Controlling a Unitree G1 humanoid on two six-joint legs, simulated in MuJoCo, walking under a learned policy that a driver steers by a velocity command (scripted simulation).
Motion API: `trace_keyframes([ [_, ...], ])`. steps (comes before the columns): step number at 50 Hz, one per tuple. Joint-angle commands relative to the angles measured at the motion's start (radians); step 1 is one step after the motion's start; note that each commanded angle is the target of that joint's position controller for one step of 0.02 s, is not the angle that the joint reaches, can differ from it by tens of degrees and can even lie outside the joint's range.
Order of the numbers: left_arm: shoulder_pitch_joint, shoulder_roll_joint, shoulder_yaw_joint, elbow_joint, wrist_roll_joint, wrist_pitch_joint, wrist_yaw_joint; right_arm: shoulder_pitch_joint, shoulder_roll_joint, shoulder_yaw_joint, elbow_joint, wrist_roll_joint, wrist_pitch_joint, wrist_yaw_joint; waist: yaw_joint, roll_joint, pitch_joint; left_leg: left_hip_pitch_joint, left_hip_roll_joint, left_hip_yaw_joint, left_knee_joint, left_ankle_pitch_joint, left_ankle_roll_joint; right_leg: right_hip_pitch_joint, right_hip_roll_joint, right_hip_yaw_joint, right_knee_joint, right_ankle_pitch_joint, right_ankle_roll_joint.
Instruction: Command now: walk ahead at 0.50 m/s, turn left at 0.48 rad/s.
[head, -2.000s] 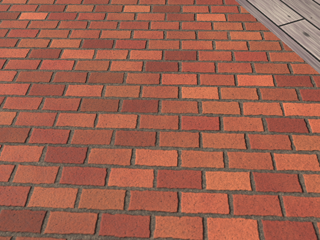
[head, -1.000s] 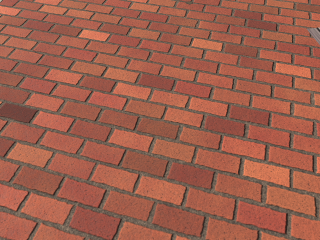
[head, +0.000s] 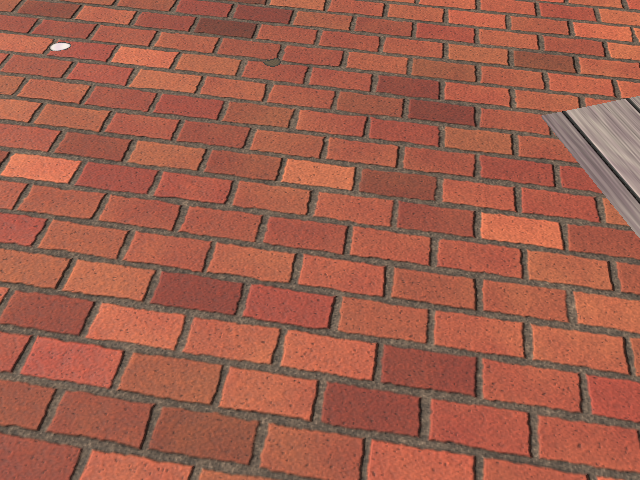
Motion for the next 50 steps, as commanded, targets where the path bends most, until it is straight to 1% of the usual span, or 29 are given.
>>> trace_keyframes([
  [1,-0.045,0.197,0.047,-0.059,-0.007,0.017,0.023,0.152,-0.173,-0.071,-0.055,0.002,-0.005,-0.001,-0.147,-0.101,-0.107,0.259,-0.108,0.077,-0.029,-0.093,0.076,-0.041,-0.263,0.016,0.367,1.165,-0.090],
  [2,-0.038,0.172,0.033,-0.072,0.001,0.013,0.029,0.318,-0.246,-0.105,-0.021,0.005,0.003,-0.018,-0.226,-0.033,-0.203,0.565,-0.058,-0.053,-0.066,-0.056,0.128,-0.248,-0.221,0.012,0.645,0.947,-0.049],
  [3,0.074,0.028,-0.014,-0.120,0.033,-0.014,0.009,0.331,-0.354,-0.126,-0.019,0.015,0.001,-0.027,-0.119,0.238,-0.296,0.942,0.208,-0.601,-0.119,-0.211,0.320,-0.725,-0.015,0.062,1.030,0.012,0.024],
  [4,-0.006,0.083,-0.012,-0.122,0.010,-0.055,-0.007,0.353,-0.279,-0.101,-0.049,0.007,-0.010,-0.025,-0.179,0.137,-0.432,1.038,0.278,-0.881,-0.274,-0.305,0.365,-0.857,0.034,0.299,1.159,-0.181,0.014],
  [5,-0.106,0.137,0.003,-0.156,-0.030,-0.078,-0.019,0.321,-0.228,-0.087,-0.046,-0.005,-0.018,-0.026,-0.199,0.086,-0.302,0.963,0.253,-0.735,-0.303,-0.256,0.306,-0.936,-0.025,0.331,1.148,-0.098,-0.011],
  [6,-0.138,0.127,-0.005,-0.169,-0.027,-0.092,-0.018,0.259,-0.209,-0.081,-0.054,-0.002,-0.022,-0.028,-0.159,0.005,-0.202,0.818,0.212,-0.615,-0.303,-0.174,0.271,-0.921,-0.069,0.320,1.060,-0.013,-0.024],
  [7,-0.150,0.126,-0.001,-0.166,-0.001,-0.094,-0.011,0.192,-0.181,-0.072,-0.066,-0.001,-0.021,-0.029,-0.116,-0.039,-0.127,0.675,0.176,-0.524,-0.315,-0.060,0.251,-0.873,-0.100,0.310,0.966,0.029,-0.018],
  [9,-0.122,0.140,0.011,-0.163,0.019,-0.070,-0.006,0.112,-0.157,-0.062,-0.101,-0.021,-0.020,-0.038,-0.054,0.000,-0.078,0.500,0.134,-0.422,-0.336,0.252,0.244,-0.749,-0.119,0.306,0.901,0.056,0.012],
  [11,-0.093,0.111,0.005,-0.155,0.027,-0.045,0.001,0.100,-0.179,-0.068,-0.097,-0.018,-0.017,-0.050,-0.029,-0.006,-0.066,0.399,0.109,-0.328,-0.327,0.480,0.239,-0.703,-0.108,0.276,0.808,0.071,0.054],
  [13,-0.096,0.074,-0.010,-0.144,0.025,-0.031,0.004,0.095,-0.185,-0.067,-0.082,-0.018,-0.011,-0.064,-0.030,0.015,-0.075,0.347,0.067,-0.212,-0.320,0.569,0.205,-0.659,-0.087,0.235,0.659,0.185,0.079],
  [16,-0.165,0.046,-0.025,-0.136,0.018,-0.035,-0.010,0.138,-0.151,-0.052,-0.042,-0.015,0.001,-0.076,-0.087,0.059,-0.115,0.360,0.025,-0.127,-0.309,0.481,0.140,-0.562,-0.066,0.218,0.441,0.478,0.072],
  [19,-0.208,0.072,-0.018,-0.142,0.008,-0.041,-0.026,0.150,-0.152,-0.044,-0.011,-0.029,0.001,-0.073,-0.110,0.065,-0.102,0.427,0.078,-0.149,-0.294,0.381,0.127,-0.550,-0.066,0.241,0.344,0.543,0.033],
  [22,-0.199,0.112,0.000,-0.150,0.016,-0.045,-0.038,0.114,-0.160,-0.045,0.009,-0.030,0.002,-0.071,-0.086,0.061,-0.078,0.489,0.120,-0.167,-0.200,0.387,0.111,-0.558,-0.054,0.244,0.296,0.420,-0.022],
  [24,-0.110,0.160,0.023,-0.133,0.024,-0.044,-0.038,0.105,-0.160,-0.048,0.012,-0.021,0.010,-0.081,-0.041,0.021,-0.100,0.485,0.057,-0.128,-0.022,0.393,0.057,-0.440,-0.040,0.246,0.211,0.578,-0.066],
  [25,-0.082,0.229,0.039,-0.147,0.029,-0.043,-0.034,0.162,-0.149,-0.044,-0.005,-0.042,0.008,-0.086,-0.069,-0.105,-0.168,0.389,-0.042,-0.077,0.181,0.196,-0.002,-0.282,-0.148,0.402,0.239,0.945,-0.142],
  [26,-0.033,0.238,0.039,-0.153,0.039,-0.031,-0.028,0.228,-0.109,-0.029,-0.012,-0.045,0.006,-0.088,-0.065,-0.271,-0.271,0.139,-0.163,-0.036,0.501,-0.355,-0.085,-0.053,-0.344,0.681,0.211,1.104,-0.332],
  [27,-0.001,0.168,0.021,-0.150,0.024,-0.019,-0.026,0.200,-0.138,-0.028,-0.017,-0.037,0.014,-0.079,-0.037,-0.253,-0.335,0.048,-0.167,-0.124,0.623,-0.606,-0.100,-0.011,-0.377,0.821,0.146,0.961,-0.375],
  [28,-0.047,0.157,0.020,-0.166,0.010,-0.010,-0.024,0.162,-0.159,-0.037,-0.025,-0.017,0.029,-0.077,-0.038,-0.173,-0.286,-0.005,-0.122,-0.162,0.700,-0.566,-0.104,-0.060,-0.350,0.789,0.135,0.719,-0.343],
  [30,-0.117,0.142,0.015,-0.190,0.001,0.017,-0.012,0.079,-0.150,-0.039,-0.040,-0.018,0.059,-0.086,-0.046,-0.067,-0.164,-0.017,-0.074,-0.150,0.620,-0.477,-0.106,-0.254,-0.284,0.694,0.076,0.416,-0.265],
  [32,-0.158,0.144,0.019,-0.202,0.008,0.043,0.000,0.063,-0.121,-0.036,-0.049,-0.020,0.072,-0.094,-0.072,-0.125,-0.109,0.079,-0.073,-0.115,0.405,-0.423,-0.111,-0.389,-0.188,0.620,0.030,0.260,-0.209],
  [34,-0.148,0.159,0.031,-0.210,0.015,0.057,0.011,0.080,-0.099,-0.033,-0.038,-0.020,0.066,-0.097,-0.067,-0.174,-0.133,0.150,-0.098,-0.098,0.288,-0.401,-0.124,-0.403,-0.159,0.601,0.027,0.263,-0.209],
  [40,-0.149,0.177,0.049,-0.228,-0.001,0.082,0.026,0.074,-0.112,-0.041,-0.032,-0.016,0.043,-0.083,-0.049,-0.184,-0.156,0.251,-0.105,-0.117,0.055,-0.286,-0.115,-0.407,-0.156,0.679,0.038,0.160,-0.195],
  [43,-0.157,0.163,0.048,-0.234,-0.014,0.099,0.032,0.129,-0.124,-0.055,-0.013,-0.017,0.027,-0.074,-0.084,-0.169,-0.133,0.400,-0.083,-0.101,-0.182,-0.164,-0.069,-0.480,-0.098,0.666,0.095,0.085,-0.134],
  [44,-0.137,0.128,0.037,-0.238,-0.010,0.100,0.031,0.157,-0.186,-0.071,-0.018,-0.033,0.027,-0.080,-0.080,-0.072,-0.136,0.483,0.075,-0.231,-0.262,-0.199,-0.011,-0.574,-0.040,0.603,0.218,-0.032,-0.084],
  [45,-0.178,0.105,0.034,-0.279,-0.016,0.090,0.027,0.144,-0.265,-0.090,-0.013,-0.064,0.035,-0.082,-0.061,0.232,-0.064,0.441,0.252,-0.477,-0.357,-0.172,0.122,-0.748,0.117,0.370,0.440,-0.130,-0.029],
  [46,-0.132,0.163,0.053,-0.260,0.005,0.077,0.024,0.073,-0.224,-0.080,-0.050,-0.083,0.028,-0.083,-0.051,0.229,-0.070,0.393,0.343,-0.551,-0.363,-0.067,0.194,-0.745,0.071,0.373,0.695,-0.170,0.012],
  [47,-0.091,0.193,0.068,-0.226,-0.001,0.078,0.019,0.013,-0.171,-0.064,-0.074,-0.072,0.024,-0.092,-0.023,0.146,-0.074,0.384,0.306,-0.461,-0.333,0.001,0.174,-0.733,0.057,0.382,0.814,-0.119,0.026],
  [49,-0.045,0.162,0.066,-0.186,-0.002,0.100,0.025,-0.033,-0.135,-0.053,-0.084,-0.034,0.022,-0.099,-0.015,0.083,-0.061,0.424,0.218,-0.305,-0.288,0.071,0.113,-0.762,0.041,0.357,0.933,-0.025,0.062],
  [50,-0.051,0.135,0.057,-0.188,-0.003,0.106,0.024,-0.021,-0.132,-0.049,-0.082,-0.029,0.026,-0.102,-0.025,0.082,-0.054,0.432,0.203,-0.256,-0.279,0.137,0.115,-0.773,0.034,0.341,0.969,-0.007,0.078],
])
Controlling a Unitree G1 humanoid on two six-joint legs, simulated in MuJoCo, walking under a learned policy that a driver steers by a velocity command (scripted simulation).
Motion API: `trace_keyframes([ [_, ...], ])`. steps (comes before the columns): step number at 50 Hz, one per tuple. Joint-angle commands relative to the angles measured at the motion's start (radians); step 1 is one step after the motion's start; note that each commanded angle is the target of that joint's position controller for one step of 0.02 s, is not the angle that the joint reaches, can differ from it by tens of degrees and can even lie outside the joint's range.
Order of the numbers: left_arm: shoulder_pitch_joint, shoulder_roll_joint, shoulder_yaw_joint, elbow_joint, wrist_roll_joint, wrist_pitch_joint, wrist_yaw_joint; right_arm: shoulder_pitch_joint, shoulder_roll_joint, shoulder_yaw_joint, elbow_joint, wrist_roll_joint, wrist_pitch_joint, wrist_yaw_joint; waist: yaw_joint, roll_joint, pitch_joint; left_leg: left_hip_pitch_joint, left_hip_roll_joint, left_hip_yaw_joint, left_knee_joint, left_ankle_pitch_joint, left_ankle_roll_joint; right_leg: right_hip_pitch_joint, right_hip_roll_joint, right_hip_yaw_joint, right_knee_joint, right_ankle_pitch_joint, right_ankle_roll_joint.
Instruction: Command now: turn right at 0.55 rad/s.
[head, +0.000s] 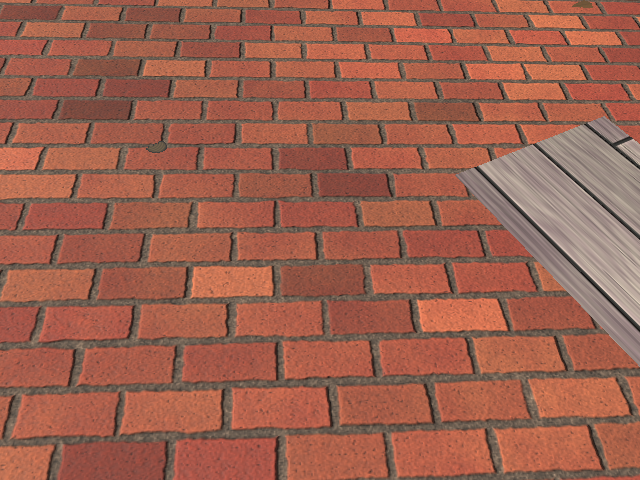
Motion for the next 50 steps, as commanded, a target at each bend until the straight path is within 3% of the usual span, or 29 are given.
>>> trace_keyframes([
  [1,0.051,0.064,0.022,-0.042,-0.005,0.007,0.001,-0.093,-0.120,-0.023,-0.096,0.013,-0.013,-0.013,0.027,0.156,-0.045,0.117,0.233,-0.156,-0.153,0.348,0.174,-0.099,-0.059,-0.032,0.190,0.026,0.050],
  [4,-0.050,0.038,0.006,-0.094,-0.014,0.004,-0.008,-0.020,-0.145,-0.035,-0.079,0.007,0.004,-0.020,-0.036,0.199,-0.058,0.237,0.250,-0.120,-0.145,0.388,0.200,-0.124,-0.100,-0.074,0.041,0.049,0.078],
  [7,-0.075,0.017,-0.010,-0.119,-0.007,0.002,-0.023,-0.014,-0.186,-0.051,-0.075,0.014,0.013,-0.015,-0.051,0.219,-0.085,0.227,0.276,-0.084,-0.132,0.422,0.210,0.001,-0.131,-0.114,-0.121,0.008,0.068],
  [11,-0.042,0.027,-0.008,-0.109,-0.002,0.005,-0.030,-0.021,-0.202,-0.055,-0.057,0.040,0.013,0.008,-0.035,0.236,-0.094,0.185,0.284,-0.078,-0.092,0.465,0.211,0.178,-0.101,-0.160,-0.359,0.034,0.019],
  [12,-0.005,0.014,-0.010,-0.091,0.002,0.004,-0.030,-0.039,-0.188,-0.047,-0.051,0.050,0.012,0.011,-0.006,0.222,-0.094,0.162,0.267,-0.071,-0.060,0.457,0.193,0.257,-0.092,-0.165,-0.503,0.128,-0.008],
  [13,0.035,0.006,-0.012,-0.067,0.008,0.001,-0.030,-0.037,-0.153,-0.032,-0.036,0.060,0.008,0.016,0.021,0.197,-0.093,0.105,0.240,-0.054,-0.030,0.412,0.152,0.380,-0.086,-0.165,-0.687,0.284,-0.039],
  [14,0.059,0.031,-0.012,-0.061,0.015,0.000,-0.022,0.016,-0.096,-0.009,-0.015,0.042,-0.006,0.027,0.012,0.123,-0.139,0.000,0.196,-0.022,0.008,0.265,0.069,0.574,-0.164,-0.066,-0.720,0.451,-0.062],
  [15,0.076,0.104,-0.007,-0.069,0.033,0.002,-0.005,0.039,-0.012,0.025,-0.031,-0.018,-0.023,0.046,-0.026,-0.149,-0.206,-0.157,0.110,0.052,0.164,-0.181,-0.027,0.733,-0.398,0.159,-0.630,0.895,-0.136],
  [16,0.018,0.044,-0.026,-0.060,0.054,-0.010,-0.011,0.011,-0.049,0.015,-0.033,0.004,-0.019,0.042,-0.010,-0.179,-0.198,-0.132,0.099,0.009,0.192,-0.366,-0.068,0.546,-0.468,0.158,-0.634,0.797,-0.287],
  [17,-0.046,0.020,-0.032,-0.070,0.060,-0.027,-0.021,-0.020,-0.117,0.000,-0.027,0.025,-0.010,0.035,0.001,-0.122,-0.139,-0.099,0.103,-0.001,0.223,-0.325,-0.082,0.474,-0.410,0.114,-0.664,0.649,-0.289],
  [18,-0.076,0.027,-0.028,-0.057,0.060,-0.039,-0.020,-0.043,-0.131,-0.008,-0.026,0.034,-0.004,0.029,-0.002,-0.135,-0.105,-0.124,0.086,0.003,0.235,-0.271,-0.084,0.464,-0.367,0.074,-0.673,0.569,-0.255],
  [20,-0.089,0.069,-0.014,-0.042,0.041,-0.049,-0.010,-0.019,-0.167,-0.028,-0.006,0.031,0.021,0.010,0.009,-0.149,-0.064,-0.161,0.075,-0.017,0.372,-0.275,-0.101,0.434,-0.379,0.054,-0.679,0.616,-0.252],
  [22,-0.077,0.079,-0.007,-0.026,0.031,-0.047,0.000,0.028,-0.167,-0.039,0.006,0.045,0.035,0.005,0.005,-0.115,-0.052,-0.197,0.049,-0.017,0.538,-0.304,-0.109,0.416,-0.403,0.028,-0.679,0.667,-0.281],
  [24,-0.087,0.058,-0.009,-0.016,0.026,-0.041,0.009,0.032,-0.141,-0.041,0.004,0.052,0.045,-0.004,0.006,-0.090,-0.036,-0.249,0.050,-0.024,0.600,-0.289,-0.112,0.423,-0.415,0.004,-0.695,0.616,-0.292],
  [27,-0.119,0.039,-0.009,-0.004,0.026,-0.035,0.016,0.004,-0.100,-0.030,-0.019,0.044,0.053,-0.002,0.010,-0.078,-0.037,-0.240,0.070,0.000,0.496,-0.232,-0.112,0.443,-0.404,-0.052,-0.697,0.557,-0.283],
  [29,-0.123,0.057,-0.001,0.005,0.026,-0.029,0.017,-0.016,-0.087,-0.021,-0.042,0.042,0.050,0.011,0.020,-0.083,-0.059,-0.186,0.074,0.030,0.400,-0.220,-0.102,0.454,-0.414,-0.074,-0.683,0.584,-0.285],
  [33,-0.124,0.100,0.013,0.024,0.007,-0.019,0.014,0.018,-0.112,-0.028,-0.063,0.046,0.049,0.039,0.001,-0.096,-0.087,-0.089,0.054,0.079,0.236,-0.157,-0.053,0.465,-0.445,-0.088,-0.631,0.614,-0.260],
  [35,-0.127,0.093,0.013,0.040,-0.011,-0.017,0.014,0.081,-0.121,-0.037,-0.048,0.041,0.049,0.045,-0.038,-0.072,-0.090,0.039,0.015,0.107,0.041,0.010,0.000,0.406,-0.407,-0.147,-0.537,0.492,-0.183],
  [36,-0.069,0.060,0.008,0.064,-0.003,-0.019,0.010,0.099,-0.174,-0.055,-0.048,0.033,0.046,0.036,-0.027,0.055,-0.084,0.137,0.044,0.007,-0.062,0.220,0.044,0.311,-0.338,-0.225,-0.391,0.313,-0.100],
  [37,-0.092,-0.003,-0.013,0.023,0.051,-0.025,0.002,0.118,-0.311,-0.088,-0.074,0.034,0.041,0.014,-0.005,0.382,-0.080,0.290,0.307,-0.373,-0.098,0.631,0.186,0.011,-0.177,-0.315,-0.069,-0.146,0.021],
  [38,-0.210,0.023,-0.008,-0.013,0.036,-0.030,0.009,0.145,-0.294,-0.075,-0.095,-0.008,0.017,0.029,-0.084,0.310,-0.134,0.234,0.404,-0.528,-0.145,0.615,0.356,-0.069,-0.091,-0.128,0.129,-0.311,0.027],
  [39,-0.211,0.054,0.003,-0.007,0.012,-0.029,0.011,0.107,-0.266,-0.067,-0.099,-0.010,-0.006,0.037,-0.065,0.194,-0.115,0.230,0.364,-0.449,-0.156,0.527,0.343,-0.100,-0.118,-0.073,0.207,-0.251,0.013],
  [40,-0.186,0.061,0.008,0.008,0.004,-0.027,0.015,0.054,-0.244,-0.063,-0.101,0.009,-0.017,0.033,-0.032,0.151,-0.087,0.214,0.308,-0.376,-0.151,0.433,0.285,-0.112,-0.139,-0.058,0.199,-0.153,0.001],
  [41,-0.166,0.069,0.014,0.028,0.011,-0.025,0.021,0.007,-0.212,-0.054,-0.109,0.029,-0.016,0.027,-0.014,0.115,-0.073,0.208,0.269,-0.336,-0.149,0.373,0.238,-0.117,-0.152,-0.050,0.168,-0.078,0.001],
  [42,-0.147,0.076,0.018,0.037,0.017,-0.024,0.025,-0.021,-0.194,-0.045,-0.116,0.041,-0.012,0.018,0.003,0.127,-0.072,0.187,0.240,-0.307,-0.154,0.373,0.217,-0.089,-0.152,-0.048,0.152,-0.017,0.009],
  [44,-0.114,0.062,0.018,0.049,0.012,-0.028,0.020,-0.017,-0.181,-0.038,-0.129,0.034,-0.006,0.009,0.012,0.147,-0.096,0.182,0.208,-0.282,-0.160,0.388,0.214,-0.045,-0.128,-0.054,0.148,0.056,0.025],
  [50,-0.137,0.045,0.011,0.041,0.009,-0.039,0.019,0.001,-0.207,-0.049,-0.146,0.034,0.011,-0.004,-0.014,0.170,-0.074,0.195,0.178,-0.335,-0.163,0.223,0.217,-0.027,-0.109,-0.034,-0.110,0.094,0.063],
])
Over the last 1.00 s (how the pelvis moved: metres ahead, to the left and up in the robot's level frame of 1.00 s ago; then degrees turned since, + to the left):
0.32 0.05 0.02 -9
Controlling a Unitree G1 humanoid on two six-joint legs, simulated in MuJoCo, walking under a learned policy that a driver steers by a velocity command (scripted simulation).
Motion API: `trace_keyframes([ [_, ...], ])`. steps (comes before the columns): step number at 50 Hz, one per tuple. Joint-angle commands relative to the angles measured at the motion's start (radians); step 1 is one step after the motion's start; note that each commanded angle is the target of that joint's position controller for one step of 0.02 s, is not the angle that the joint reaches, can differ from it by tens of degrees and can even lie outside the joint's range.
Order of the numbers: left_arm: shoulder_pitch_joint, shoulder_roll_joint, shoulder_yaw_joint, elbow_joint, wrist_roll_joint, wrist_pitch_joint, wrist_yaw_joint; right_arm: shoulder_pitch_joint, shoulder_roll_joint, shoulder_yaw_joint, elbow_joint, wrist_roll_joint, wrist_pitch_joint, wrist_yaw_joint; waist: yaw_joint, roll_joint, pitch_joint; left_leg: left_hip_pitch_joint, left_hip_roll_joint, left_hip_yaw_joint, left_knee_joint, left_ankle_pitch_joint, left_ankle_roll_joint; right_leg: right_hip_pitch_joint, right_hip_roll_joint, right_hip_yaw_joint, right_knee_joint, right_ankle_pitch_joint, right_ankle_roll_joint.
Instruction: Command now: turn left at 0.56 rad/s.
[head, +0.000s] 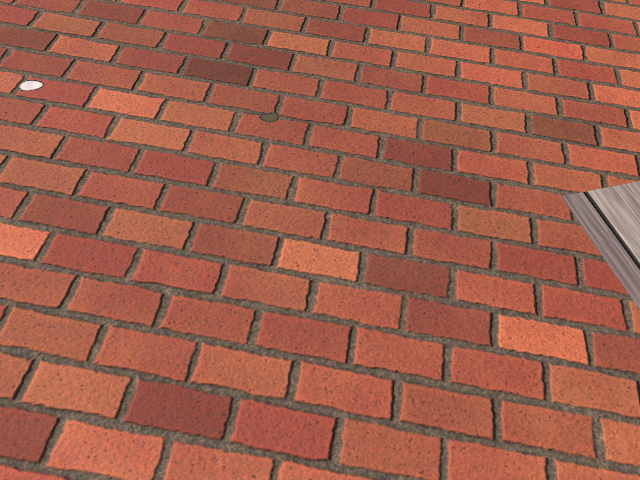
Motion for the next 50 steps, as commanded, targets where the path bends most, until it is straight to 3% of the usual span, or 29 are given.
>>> trace_keyframes([
  [1,-0.042,0.065,0.011,-0.069,0.000,-0.021,-0.001,-0.004,-0.185,-0.055,-0.071,-0.001,-0.002,-0.010,-0.016,0.163,-0.101,0.152,0.229,-0.280,-0.104,0.150,0.157,-0.064,0.001,0.023,-0.116,0.012,0.017],
  [5,0.000,0.066,0.005,-0.048,-0.004,-0.032,-0.014,-0.040,-0.155,-0.041,-0.078,-0.016,0.005,-0.002,-0.023,0.178,-0.125,0.095,0.229,-0.270,-0.077,0.153,0.159,0.061,-0.020,-0.002,-0.217,0.002,0.011],
  [9,0.038,0.026,-0.018,-0.031,0.000,-0.045,-0.037,-0.076,-0.071,0.002,-0.047,-0.025,0.003,0.012,0.001,0.156,-0.132,0.035,0.213,-0.234,-0.036,0.191,0.130,0.263,-0.040,-0.036,-0.446,0.089,-0.021],
  [10,0.049,0.019,-0.025,-0.026,0.006,-0.050,-0.043,-0.062,-0.061,0.008,-0.028,-0.024,-0.001,0.016,0.017,0.136,-0.116,0.013,0.191,-0.211,-0.033,0.158,0.096,0.334,-0.033,-0.041,-0.593,0.225,-0.037],
  [11,0.045,0.050,-0.024,-0.030,0.018,-0.053,-0.043,-0.021,-0.059,0.010,-0.008,-0.035,-0.012,0.018,0.000,0.099,-0.114,-0.002,0.153,-0.186,-0.016,0.091,0.048,0.387,-0.065,0.014,-0.616,0.342,-0.059],
  [12,0.032,0.136,-0.010,-0.049,0.018,-0.053,-0.038,0.032,-0.078,0.004,-0.003,-0.055,-0.021,0.020,-0.056,-0.017,-0.114,-0.016,0.075,-0.116,0.055,-0.027,0.001,0.397,-0.155,0.119,-0.584,0.551,-0.106],
  [13,-0.003,0.153,-0.007,-0.040,0.009,-0.051,-0.039,0.047,-0.077,0.000,-0.005,-0.056,-0.026,0.016,-0.092,-0.113,-0.108,0.030,0.023,-0.040,0.042,-0.078,-0.044,0.303,-0.170,0.150,-0.580,0.447,-0.178],
  [15,-0.004,0.124,-0.011,-0.047,-0.001,-0.052,-0.042,-0.051,-0.121,-0.015,-0.012,-0.040,-0.020,-0.002,-0.031,-0.116,-0.077,0.067,0.018,-0.002,0.087,-0.051,-0.065,0.227,-0.157,0.196,-0.624,0.288,-0.193],
  [18,0.017,0.140,-0.007,-0.050,-0.011,-0.057,-0.036,-0.050,-0.097,-0.021,-0.022,-0.028,-0.003,-0.016,-0.020,-0.143,-0.081,0.047,0.015,0.021,0.119,-0.038,-0.059,0.236,-0.154,0.249,-0.607,0.312,-0.203],
  [22,0.021,0.133,-0.002,-0.078,-0.019,-0.032,-0.018,-0.020,-0.074,-0.034,-0.021,-0.020,-0.012,-0.008,-0.010,-0.082,-0.109,0.060,0.028,0.034,0.106,-0.011,-0.045,0.214,-0.116,0.267,-0.537,0.317,-0.205],
  [24,0.011,0.117,-0.003,-0.101,-0.023,-0.021,-0.015,0.000,-0.096,-0.047,-0.020,-0.021,-0.012,-0.003,-0.005,0.020,-0.107,0.103,0.094,-0.026,0.037,0.044,-0.004,0.140,-0.047,0.198,-0.440,0.257,-0.161],
  [25,0.013,0.105,-0.006,-0.109,-0.024,-0.017,-0.017,0.015,-0.117,-0.055,-0.022,-0.024,-0.012,-0.003,-0.008,0.097,-0.097,0.141,0.175,-0.106,-0.015,0.108,0.047,0.065,0.004,0.131,-0.351,0.185,-0.123],
  [26,0.029,0.089,-0.009,-0.116,-0.018,-0.014,-0.022,0.026,-0.144,-0.062,-0.021,-0.030,-0.012,-0.004,-0.003,0.196,-0.095,0.174,0.308,-0.224,-0.064,0.226,0.127,-0.005,0.042,0.053,-0.239,0.044,-0.089],
  [27,0.030,0.099,-0.003,-0.121,-0.013,-0.012,-0.028,0.006,-0.134,-0.057,-0.037,-0.033,-0.018,-0.010,-0.008,0.246,-0.105,0.180,0.435,-0.313,-0.083,0.370,0.217,-0.060,0.025,0.014,-0.033,-0.242,-0.066],
  [28,0.023,0.128,0.012,-0.124,-0.015,-0.009,-0.034,0.004,-0.122,-0.049,-0.048,-0.034,-0.023,-0.015,-0.011,0.173,-0.095,0.167,0.478,-0.323,-0.086,0.469,0.260,-0.099,-0.001,0.027,0.142,-0.308,-0.049],
  [29,0.035,0.119,0.016,-0.120,-0.023,-0.001,-0.037,-0.030,-0.120,-0.047,-0.053,-0.026,-0.026,-0.019,0.012,0.104,-0.084,0.160,0.448,-0.250,-0.073,0.464,0.232,-0.109,-0.029,0.037,0.172,-0.275,-0.040],
  [30,0.033,0.088,0.006,-0.120,-0.025,0.006,-0.040,-0.059,-0.134,-0.052,-0.050,-0.015,-0.027,-0.019,0.019,0.091,-0.061,0.157,0.398,-0.167,-0.073,0.435,0.189,-0.116,-0.050,0.023,0.110,-0.212,-0.031],
  [33,-0.002,0.045,-0.016,-0.147,-0.024,0.010,-0.056,-0.048,-0.165,-0.065,-0.038,-0.014,-0.010,-0.022,-0.014,0.148,-0.084,0.160,0.318,-0.006,-0.057,0.476,0.150,-0.020,-0.050,-0.065,-0.055,-0.110,-0.010],
  [36,0.004,0.067,-0.011,-0.172,-0.030,0.013,-0.076,-0.030,-0.182,-0.073,-0.030,0.000,0.002,-0.016,-0.025,0.189,-0.129,0.174,0.328,0.051,-0.016,0.465,0.131,0.100,-0.024,-0.127,-0.245,-0.052,-0.028],
  [38,0.067,0.078,0.002,-0.163,-0.024,0.020,-0.078,-0.042,-0.182,-0.072,-0.026,0.023,-0.001,-0.011,0.014,0.178,-0.141,0.133,0.323,0.094,0.065,0.382,0.083,0.223,0.013,-0.173,-0.441,0.099,-0.067],
  [39,0.114,0.104,0.016,-0.153,-0.019,0.022,-0.068,0.002,-0.153,-0.065,-0.007,0.023,-0.009,-0.004,0.026,0.131,-0.150,0.062,0.288,0.145,0.162,0.276,0.026,0.342,0.031,-0.145,-0.540,0.202,-0.101],
  [40,0.161,0.203,0.046,-0.162,-0.020,0.020,-0.051,0.034,-0.112,-0.053,-0.011,-0.013,-0.016,0.002,0.026,-0.070,-0.158,-0.161,0.205,0.227,0.402,-0.020,-0.073,0.527,-0.117,0.096,-0.585,0.535,-0.174],
  [41,0.161,0.302,0.055,-0.197,0.014,0.005,-0.048,-0.031,-0.062,-0.029,-0.080,-0.051,-0.020,-0.002,0.026,-0.281,-0.183,-0.422,0.052,0.168,0.655,-0.535,-0.147,0.563,-0.396,0.505,-0.601,0.814,-0.411],
  [42,0.182,0.246,0.041,-0.195,0.035,-0.019,-0.058,-0.095,-0.116,-0.045,-0.082,-0.025,-0.019,-0.008,0.094,-0.136,-0.243,-0.424,0.061,0.020,0.799,-0.535,-0.147,0.519,-0.412,0.503,-0.636,0.703,-0.486],
  [43,0.136,0.215,0.029,-0.189,0.028,-0.035,-0.057,-0.103,-0.131,-0.050,-0.079,-0.004,-0.014,-0.012,0.058,-0.104,-0.174,-0.437,0.079,0.005,0.819,-0.444,-0.134,0.465,-0.349,0.402,-0.643,0.598,-0.434],
  [44,0.080,0.179,0.021,-0.188,0.007,-0.039,-0.049,-0.077,-0.138,-0.055,-0.053,-0.008,-0.008,-0.020,0.027,-0.063,-0.137,-0.434,0.099,0.007,0.783,-0.349,-0.132,0.430,-0.288,0.319,-0.642,0.501,-0.369],
  [45,0.032,0.135,0.004,-0.192,-0.006,-0.035,-0.041,-0.059,-0.147,-0.060,-0.034,-0.015,-0.001,-0.027,0.009,-0.058,-0.128,-0.410,0.113,0.007,0.747,-0.283,-0.138,0.401,-0.259,0.265,-0.639,0.491,-0.331],
  [46,0.012,0.110,-0.011,-0.192,-0.004,-0.033,-0.035,-0.033,-0.140,-0.058,-0.017,-0.017,0.004,-0.025,-0.007,-0.073,-0.139,-0.339,0.106,0.024,0.751,-0.227,-0.148,0.354,-0.228,0.210,-0.641,0.539,-0.320],
  [50,0.007,0.018,-0.050,-0.154,0.023,-0.040,-0.024,-0.002,-0.054,-0.025,0.017,-0.005,0.008,-0.008,-0.013,-0.084,-0.161,-0.172,0.127,0.039,0.517,-0.118,-0.164,0.325,-0.171,0.073,-0.655,0.486,-0.296],
])
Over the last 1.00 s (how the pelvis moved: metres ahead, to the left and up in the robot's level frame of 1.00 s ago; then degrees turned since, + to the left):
-0.01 0.01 0.01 13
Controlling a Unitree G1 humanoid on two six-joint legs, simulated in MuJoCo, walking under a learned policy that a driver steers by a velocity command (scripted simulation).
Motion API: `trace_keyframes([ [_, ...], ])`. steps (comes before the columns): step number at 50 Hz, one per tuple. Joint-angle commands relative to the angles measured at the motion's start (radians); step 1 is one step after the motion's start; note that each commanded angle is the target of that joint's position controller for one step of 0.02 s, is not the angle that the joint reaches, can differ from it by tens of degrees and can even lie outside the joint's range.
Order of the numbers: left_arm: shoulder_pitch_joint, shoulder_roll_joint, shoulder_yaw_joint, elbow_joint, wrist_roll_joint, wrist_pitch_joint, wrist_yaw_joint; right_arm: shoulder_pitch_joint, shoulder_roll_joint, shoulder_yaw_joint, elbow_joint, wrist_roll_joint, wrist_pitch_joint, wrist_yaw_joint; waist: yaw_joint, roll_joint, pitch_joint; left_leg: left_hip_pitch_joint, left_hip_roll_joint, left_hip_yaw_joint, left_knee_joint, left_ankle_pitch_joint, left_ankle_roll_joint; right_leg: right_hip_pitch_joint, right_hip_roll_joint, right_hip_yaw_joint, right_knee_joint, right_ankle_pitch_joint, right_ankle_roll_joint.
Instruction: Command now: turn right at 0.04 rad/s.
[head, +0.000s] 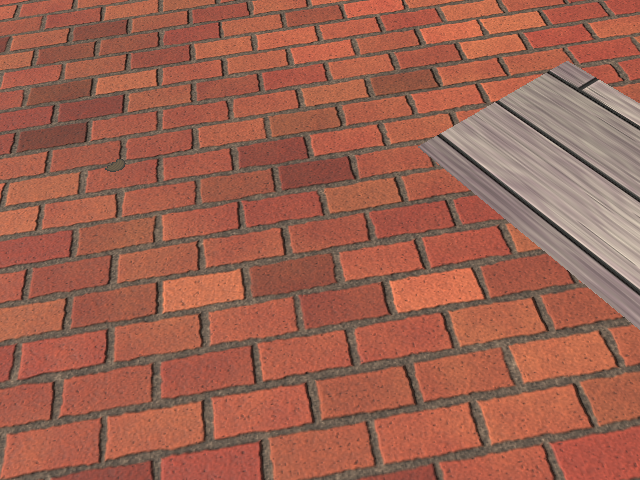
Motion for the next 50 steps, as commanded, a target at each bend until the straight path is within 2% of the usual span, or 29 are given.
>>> trace_keyframes([
  [1,-0.051,0.072,0.007,-0.043,0.014,-0.022,0.010,0.021,-0.009,0.011,-0.037,0.003,-0.006,0.010,-0.003,-0.164,-0.149,0.135,0.046,-0.025,-0.201,0.067,-0.005,0.082,-0.211,0.110,-0.134,0.309,-0.141],
  [4,0.017,0.184,0.041,-0.010,0.010,-0.018,0.004,-0.029,-0.064,0.008,-0.058,0.021,-0.008,0.018,0.062,-0.202,-0.075,0.116,0.021,0.026,-0.286,0.012,0.017,0.074,-0.261,0.214,-0.245,-0.200,-0.174],
  [6,0.052,0.213,0.053,0.007,-0.003,-0.022,0.003,-0.056,-0.089,0.005,-0.072,0.032,-0.021,0.018,0.084,-0.183,-0.006,0.001,0.027,0.008,-0.290,-0.046,0.046,0.130,-0.325,0.312,-0.290,-0.355,-0.190],
  [9,0.087,0.197,0.055,0.030,-0.018,-0.042,0.008,-0.069,-0.062,0.012,-0.078,0.030,-0.046,0.024,0.091,-0.130,0.016,-0.111,0.055,-0.027,-0.291,-0.067,0.083,0.249,-0.377,0.344,-0.312,-0.350,-0.197],
  [12,0.071,0.191,0.059,0.031,-0.021,-0.058,0.003,-0.056,-0.040,0.018,-0.077,0.031,-0.064,0.042,0.075,-0.117,-0.008,-0.076,0.062,-0.003,-0.329,-0.046,0.108,0.270,-0.358,0.256,-0.316,-0.257,-0.179],
  [15,0.042,0.202,0.068,0.026,-0.030,-0.060,-0.015,-0.025,-0.033,0.023,-0.072,0.035,-0.065,0.062,0.047,-0.118,-0.030,0.070,0.039,0.056,-0.428,0.017,0.126,0.200,-0.320,0.132,-0.296,-0.166,-0.152],
  [18,0.018,0.196,0.068,0.030,-0.044,-0.057,-0.026,0.104,-0.053,0.009,-0.030,0.030,-0.060,0.065,-0.032,-0.091,-0.075,0.352,-0.034,0.129,-0.561,0.122,0.151,0.047,-0.264,-0.001,-0.134,-0.103,-0.095],
  [19,0.005,0.158,0.054,0.023,-0.033,-0.064,-0.026,0.213,-0.099,-0.013,-0.006,0.036,-0.057,0.057,-0.083,-0.059,-0.121,0.516,-0.029,0.080,-0.569,0.101,0.186,-0.055,-0.220,-0.070,0.035,-0.014,-0.052],
  [20,-0.051,0.084,0.029,-0.031,-0.003,-0.078,-0.028,0.345,-0.222,-0.050,0.005,0.034,-0.056,0.042,-0.127,0.176,-0.153,0.679,0.195,-0.303,-0.701,0.021,0.299,-0.298,-0.094,-0.205,0.438,-0.097,0.049],
  [21,-0.090,0.089,0.026,-0.078,-0.003,-0.105,-0.030,0.355,-0.265,-0.050,-0.020,0.026,-0.074,0.053,-0.124,0.247,-0.153,0.765,0.331,-0.726,-0.844,-0.128,0.457,-0.588,0.023,-0.051,0.654,-0.362,0.076],
  [22,-0.072,0.155,0.041,-0.067,-0.033,-0.125,-0.043,0.299,-0.182,-0.027,-0.038,0.019,-0.088,0.056,-0.105,0.138,-0.103,0.753,0.335,-0.662,-0.859,-0.156,0.449,-0.664,-0.062,0.038,0.731,-0.317,0.059],
  [23,-0.052,0.176,0.044,-0.053,-0.044,-0.135,-0.053,0.257,-0.138,-0.014,-0.053,0.014,-0.096,0.057,-0.077,0.103,-0.056,0.706,0.290,-0.555,-0.849,-0.093,0.415,-0.660,-0.095,0.037,0.710,-0.218,0.042],
  [24,-0.045,0.175,0.045,-0.040,-0.026,-0.139,-0.053,0.219,-0.125,-0.009,-0.064,0.015,-0.096,0.057,-0.055,0.034,-0.027,0.653,0.249,-0.469,-0.850,0.004,0.385,-0.634,-0.118,0.030,0.655,-0.146,0.044],
  [25,-0.053,0.181,0.049,-0.040,-0.003,-0.140,-0.052,0.190,-0.114,-0.002,-0.072,0.015,-0.093,0.054,-0.038,0.019,-0.009,0.603,0.221,-0.409,-0.855,0.137,0.365,-0.592,-0.130,0.029,0.583,-0.089,0.054],
  [28,-0.068,0.138,0.039,-0.041,0.005,-0.130,-0.054,0.176,-0.137,-0.006,-0.082,0.014,-0.089,0.035,-0.018,0.028,-0.015,0.497,0.159,-0.282,-0.869,0.388,0.345,-0.480,-0.097,-0.009,0.447,0.039,0.105],
  [31,-0.170,0.091,0.017,-0.065,-0.003,-0.127,-0.050,0.199,-0.154,-0.013,-0.064,0.020,-0.084,0.014,-0.045,0.043,0.010,0.384,0.093,-0.198,-0.863,0.394,0.301,-0.360,-0.050,-0.026,0.209,0.209,0.128],
  [33,-0.236,0.085,0.012,-0.086,-0.011,-0.129,-0.055,0.238,-0.162,-0.019,-0.045,0.025,-0.081,0.010,-0.071,0.057,0.019,0.347,0.096,-0.210,-0.860,0.360,0.285,-0.293,-0.028,-0.027,0.117,0.275,0.127],
  [36,-0.242,0.119,0.023,-0.093,-0.021,-0.135,-0.058,0.253,-0.158,-0.023,-0.023,0.035,-0.081,0.006,-0.056,0.072,0.015,0.402,0.140,-0.268,-0.830,0.349,0.261,-0.245,-0.038,0.024,0.038,0.313,0.100],
  [38,-0.203,0.137,0.032,-0.080,-0.018,-0.140,-0.059,0.252,-0.146,-0.025,-0.009,0.029,-0.076,0.004,-0.038,0.089,0.004,0.481,0.172,-0.278,-0.784,0.439,0.247,-0.227,-0.048,0.025,0.030,0.263,0.069],
  [40,-0.073,0.174,0.056,-0.043,-0.017,-0.140,-0.052,0.240,-0.135,-0.022,-0.008,0.015,-0.066,0.009,0.023,0.110,-0.089,0.540,0.137,-0.226,-0.609,0.753,0.221,-0.069,-0.007,-0.045,0.013,0.195,0.018],
  [41,0.045,0.201,0.068,-0.019,-0.013,-0.135,-0.046,0.241,-0.113,-0.011,-0.014,0.008,-0.062,0.011,0.082,0.102,-0.190,0.480,0.089,-0.182,-0.423,0.811,0.192,0.131,-0.033,-0.043,0.040,0.207,-0.023],
  [42,0.199,0.257,0.076,-0.007,0.003,-0.130,-0.043,0.293,-0.048,0.014,-0.031,-0.016,-0.061,0.011,0.109,-0.051,-0.355,0.270,0.012,-0.158,-0.105,0.504,0.159,0.446,-0.222,0.209,0.100,0.206,-0.117],
  [43,0.266,0.298,0.088,0.047,-0.001,-0.124,-0.059,0.450,0.035,0.036,-0.026,0.024,-0.076,0.021,0.027,-0.416,-0.467,-0.058,-0.153,-0.148,0.220,-0.193,0.094,0.684,-0.412,0.753,-0.099,-0.107,-0.277],
  [44,0.225,0.196,0.063,0.035,-0.033,-0.126,-0.063,0.365,-0.075,0.023,-0.017,0.037,-0.087,0.024,0.063,-0.269,-0.354,-0.165,-0.086,-0.183,0.296,-0.178,0.104,0.617,-0.387,0.800,-0.188,-0.275,-0.245],
  [45,0.149,0.159,0.052,0.023,-0.036,-0.121,-0.057,0.210,-0.123,0.010,-0.050,0.040,-0.096,0.027,0.076,-0.168,-0.202,-0.199,-0.035,-0.136,0.279,-0.081,0.111,0.470,-0.352,0.632,-0.193,-0.212,-0.211],
  [46,0.109,0.156,0.048,0.015,-0.024,-0.115,-0.053,0.122,-0.117,0.016,-0.069,0.021,-0.109,0.025,0.066,-0.062,-0.132,-0.171,0.000,-0.107,0.230,-0.017,0.115,0.334,-0.309,0.530,-0.201,-0.077,-0.194],
  [47,0.086,0.153,0.047,0.013,-0.016,-0.111,-0.050,0.085,-0.106,0.013,-0.083,0.002,-0.121,0.026,0.042,-0.046,-0.087,-0.153,0.026,-0.097,0.163,0.023,0.112,0.244,-0.275,0.464,-0.211,0.040,-0.195],
  [48,0.082,0.144,0.042,0.009,-0.006,-0.110,-0.044,0.095,-0.092,0.015,-0.087,-0.004,-0.126,0.030,0.016,-0.077,-0.092,-0.108,0.044,-0.100,0.120,0.050,0.109,0.199,-0.245,0.426,-0.227,0.108,-0.196],
  [50,0.092,0.133,0.039,0.015,-0.016,-0.109,-0.033,0.113,-0.059,0.025,-0.088,-0.009,-0.128,0.035,-0.007,-0.117,-0.092,-0.087,0.053,-0.081,0.021,0.045,0.088,0.161,-0.222,0.378,-0.255,0.165,-0.216],
])
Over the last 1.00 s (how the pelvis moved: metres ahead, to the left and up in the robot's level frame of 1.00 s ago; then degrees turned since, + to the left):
0.01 -0.10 -0.01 -19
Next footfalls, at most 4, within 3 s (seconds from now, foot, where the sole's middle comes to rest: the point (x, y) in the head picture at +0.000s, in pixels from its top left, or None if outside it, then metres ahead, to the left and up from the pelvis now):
0.38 left None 0.10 0.17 -0.78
0.82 right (324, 456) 0.50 0.08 -0.78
1.28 left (190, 393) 0.64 0.37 -0.78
1.78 right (303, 279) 0.93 0.13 -0.78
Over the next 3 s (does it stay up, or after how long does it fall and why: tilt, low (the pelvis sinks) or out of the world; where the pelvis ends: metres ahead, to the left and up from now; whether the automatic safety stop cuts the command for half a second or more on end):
stays up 0.96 0.27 0.01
